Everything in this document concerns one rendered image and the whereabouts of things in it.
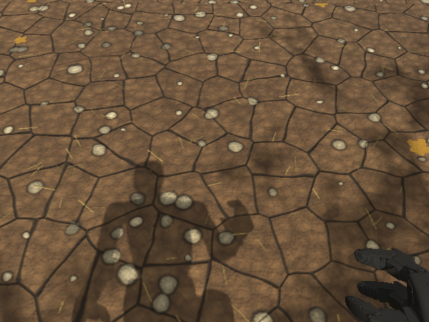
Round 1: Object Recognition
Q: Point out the robot right hand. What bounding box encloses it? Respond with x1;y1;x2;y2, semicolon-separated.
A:
345;248;429;322

